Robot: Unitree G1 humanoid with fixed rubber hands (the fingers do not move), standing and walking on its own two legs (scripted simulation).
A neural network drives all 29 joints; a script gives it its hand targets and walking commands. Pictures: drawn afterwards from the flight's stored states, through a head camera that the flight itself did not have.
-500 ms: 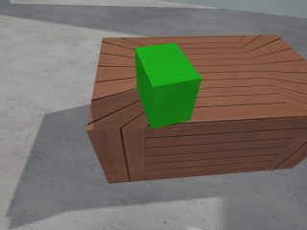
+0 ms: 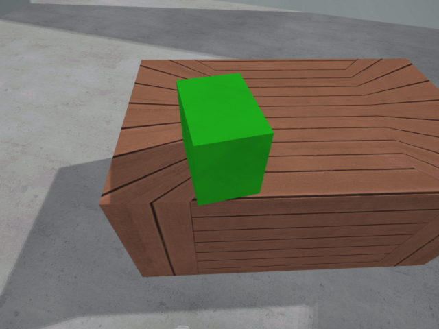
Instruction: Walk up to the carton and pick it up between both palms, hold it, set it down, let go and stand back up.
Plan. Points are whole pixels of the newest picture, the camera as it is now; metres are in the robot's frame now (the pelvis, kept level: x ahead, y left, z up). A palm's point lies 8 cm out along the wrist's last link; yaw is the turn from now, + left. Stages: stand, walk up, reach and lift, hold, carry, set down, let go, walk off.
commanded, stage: walk up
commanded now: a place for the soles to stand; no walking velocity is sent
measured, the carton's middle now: (219, 138) +0.60 +0.03 -0.03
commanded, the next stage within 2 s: none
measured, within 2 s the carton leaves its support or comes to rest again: neither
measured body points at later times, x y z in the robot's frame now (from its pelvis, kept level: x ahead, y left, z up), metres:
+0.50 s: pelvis +0.03 -0.07 +0.00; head +0.07 -0.07 +0.44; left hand +0.10 +0.26 -0.11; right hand +0.10 -0.40 -0.11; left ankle +0.11 +0.09 -0.71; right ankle +0.04 -0.17 -0.71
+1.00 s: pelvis +0.04 -0.06 +0.00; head +0.06 -0.05 +0.44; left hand +0.10 +0.27 -0.11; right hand +0.12 -0.39 -0.11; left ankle +0.10 +0.09 -0.70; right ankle +0.04 -0.18 -0.71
